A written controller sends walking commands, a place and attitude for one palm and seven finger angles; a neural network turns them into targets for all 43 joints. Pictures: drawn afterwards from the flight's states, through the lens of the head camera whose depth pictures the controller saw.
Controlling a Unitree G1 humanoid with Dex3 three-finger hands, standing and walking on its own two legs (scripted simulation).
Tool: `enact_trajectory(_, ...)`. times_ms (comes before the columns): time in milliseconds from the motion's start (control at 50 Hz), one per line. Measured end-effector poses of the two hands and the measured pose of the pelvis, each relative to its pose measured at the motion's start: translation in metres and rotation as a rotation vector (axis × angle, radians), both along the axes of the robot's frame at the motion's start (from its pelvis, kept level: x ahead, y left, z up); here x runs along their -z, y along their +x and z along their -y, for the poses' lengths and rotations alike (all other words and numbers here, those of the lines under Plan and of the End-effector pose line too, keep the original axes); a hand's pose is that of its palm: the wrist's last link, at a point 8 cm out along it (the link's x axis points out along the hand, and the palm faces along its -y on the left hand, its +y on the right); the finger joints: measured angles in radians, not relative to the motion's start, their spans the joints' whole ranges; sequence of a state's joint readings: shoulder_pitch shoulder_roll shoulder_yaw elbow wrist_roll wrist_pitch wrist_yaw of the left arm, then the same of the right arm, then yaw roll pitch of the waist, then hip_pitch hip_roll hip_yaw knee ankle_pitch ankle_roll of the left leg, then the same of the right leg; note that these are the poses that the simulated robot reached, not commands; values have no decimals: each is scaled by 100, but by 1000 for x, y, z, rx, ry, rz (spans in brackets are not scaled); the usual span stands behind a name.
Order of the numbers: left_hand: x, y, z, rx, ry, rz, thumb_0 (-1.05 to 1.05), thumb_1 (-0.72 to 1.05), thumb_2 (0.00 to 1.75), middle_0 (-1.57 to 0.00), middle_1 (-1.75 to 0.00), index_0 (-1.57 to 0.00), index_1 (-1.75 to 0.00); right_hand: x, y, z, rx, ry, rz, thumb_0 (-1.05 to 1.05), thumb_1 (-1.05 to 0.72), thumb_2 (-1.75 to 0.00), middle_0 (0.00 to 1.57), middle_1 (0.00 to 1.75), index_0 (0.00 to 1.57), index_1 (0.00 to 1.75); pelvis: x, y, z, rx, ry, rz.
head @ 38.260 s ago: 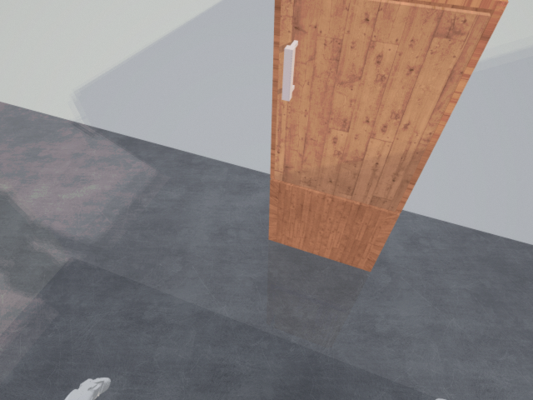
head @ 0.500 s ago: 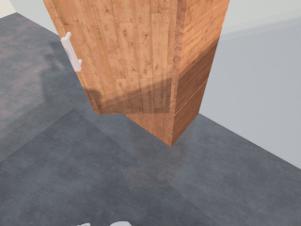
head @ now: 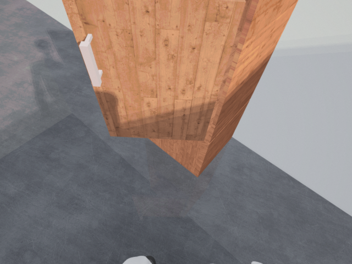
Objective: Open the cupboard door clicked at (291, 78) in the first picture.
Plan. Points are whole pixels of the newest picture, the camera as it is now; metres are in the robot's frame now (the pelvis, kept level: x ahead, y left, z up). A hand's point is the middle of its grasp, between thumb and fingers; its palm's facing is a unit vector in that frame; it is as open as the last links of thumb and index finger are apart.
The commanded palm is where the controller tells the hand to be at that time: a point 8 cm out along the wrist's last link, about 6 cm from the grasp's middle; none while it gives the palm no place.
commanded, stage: come to a stop and stand still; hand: left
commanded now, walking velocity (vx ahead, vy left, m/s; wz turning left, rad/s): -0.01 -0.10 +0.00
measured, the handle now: (93, 61) +0.59 +0.29 +0.08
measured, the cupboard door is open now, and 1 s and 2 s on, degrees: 39 39 39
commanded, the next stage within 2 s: look again from close up in 1.16 s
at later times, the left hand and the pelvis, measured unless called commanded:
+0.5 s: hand out of the picture -0.01 +0.11 -0.16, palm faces +0.05 -0.98 -0.21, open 7.3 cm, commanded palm none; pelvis -0.02 -0.06 +0.01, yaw +1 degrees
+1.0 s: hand out of the picture -0.01 +0.15 -0.18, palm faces +0.05 -0.98 -0.17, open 7.3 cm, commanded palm none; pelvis -0.02 -0.02 +0.00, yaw +0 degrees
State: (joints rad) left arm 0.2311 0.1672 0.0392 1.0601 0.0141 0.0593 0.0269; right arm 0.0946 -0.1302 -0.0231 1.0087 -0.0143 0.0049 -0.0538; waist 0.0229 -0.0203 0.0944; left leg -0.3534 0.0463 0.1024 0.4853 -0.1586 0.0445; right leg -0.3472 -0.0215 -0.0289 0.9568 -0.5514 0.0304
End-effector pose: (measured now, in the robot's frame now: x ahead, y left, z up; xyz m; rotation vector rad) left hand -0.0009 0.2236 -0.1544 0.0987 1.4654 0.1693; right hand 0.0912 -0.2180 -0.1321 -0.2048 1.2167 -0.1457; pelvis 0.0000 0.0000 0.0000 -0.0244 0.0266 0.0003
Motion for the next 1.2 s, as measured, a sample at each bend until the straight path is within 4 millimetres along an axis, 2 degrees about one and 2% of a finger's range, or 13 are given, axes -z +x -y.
enact_trajectory(100, -10, 22, -12, 39, 66, 82, 0, 91, 90, -20, -30, -20, -30, 3, -32, 27, 33, -13, -32, 0, -91, -90, 20, 30, 21, 30, 0, -15, 12, 13, 0, -5)
enact_trajectory(200, -19, 32, 0, 73, 117, 174, 0, 91, 90, -20, -29, -20, -30, 16, -74, 63, 69, 0, -83, 0, -91, -90, 20, 30, 21, 30, 6, -29, 35, 8, 22, 11)
enact_trajectory(280, -27, 17, 25, 75, 124, 184, 0, 91, 90, -20, -29, -20, -30, 21, -104, 82, 94, 32, -145, 1, -91, -90, 20, 30, 20, 30, 4, -31, 52, -4, 43, 33)
enact_trajectory(360, -31, 2, 52, 64, 79, 152, 0, 91, 90, -20, -29, -20, -30, 13, -122, 89, 100, 52, -185, 1, -91, -90, 20, 30, 20, 30, -6, -26, 60, 8, 59, 31)
enact_trajectory(400, -29, -4, 59, 57, 69, 128, 1, 92, 90, -20, -30, -20, -30, 11, -127, 89, 100, 55, -202, 1, -91, -90, 20, 30, 20, 30, -8, -24, 63, 8, 60, 27)
enact_trajectory(500, -23, -20, 61, 17, 47, 80, 1, 93, 90, -21, -30, -20, -30, 10, -128, 82, 73, 46, -250, 1, -91, -90, 20, 30, 20, 30, -7, -21, 61, -8, 53, 16)
enact_trajectory(640, -6, -36, 48, -36, 29, 20, 1, 92, 90, -21, -30, -20, -30, 11, -98, 61, 28, 15, -207, 1, -91, -90, 20, 30, 20, 30, 1, -18, 46, -17, 39, 24)
enact_trajectory(760, -4, -30, 39, -22, 13, 27, 0, 91, 90, -20, -30, -20, -30, 7, -70, 45, 13, 7, -115, 1, -92, -90, 20, 30, 20, 30, -1, -17, 34, -14, 30, 35)
enact_trajectory(860, -5, -21, 34, -1, 6, 53, 0, 91, 90, -20, -30, -20, -30, 3, -62, 37, 10, 8, -79, 1, -93, -90, 20, 30, 20, 30, -3, -16, 27, -10, 27, 36)
enact_trajectory(980, -5, -16, 26, 16, 4, 61, 1, 92, 90, -20, -30, -20, -30, 1, -73, 32, 21, 3, -97, 0, -93, -90, 20, 30, 20, 30, -4, -15, 21, -6, 27, 36)
enact_trajectory(1200, -6, -21, 22, 29, 4, 38, 0, 91, 90, -20, -30, -20, -30, 5, -117, 19, 57, 27, -207, 1, -91, -90, 20, 30, 20, 30, -5, -16, 16, -2, 28, 40)
